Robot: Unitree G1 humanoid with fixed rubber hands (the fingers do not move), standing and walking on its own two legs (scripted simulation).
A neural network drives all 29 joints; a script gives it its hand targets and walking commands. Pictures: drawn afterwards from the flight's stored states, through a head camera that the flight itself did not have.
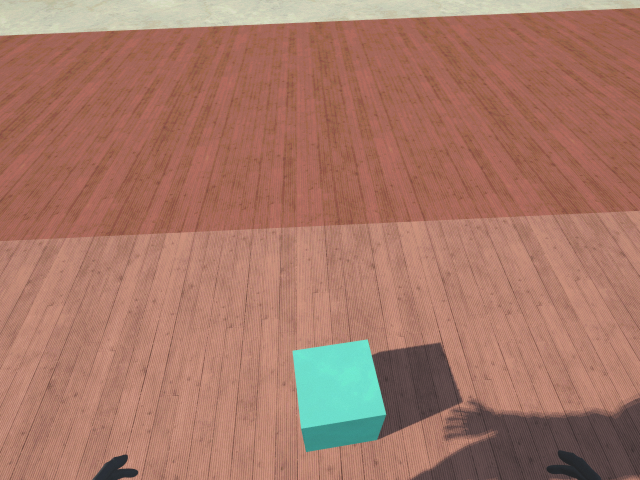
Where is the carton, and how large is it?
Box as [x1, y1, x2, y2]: [293, 339, 385, 451]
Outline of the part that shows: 367,339 293,351 301,430 306,451 368,441 377,438 385,416 385,411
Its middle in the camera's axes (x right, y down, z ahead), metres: +0.05 +0.45 +1.10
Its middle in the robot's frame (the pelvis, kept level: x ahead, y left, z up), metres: +0.42 -0.01 -0.66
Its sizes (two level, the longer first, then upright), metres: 0.210 0.200 0.250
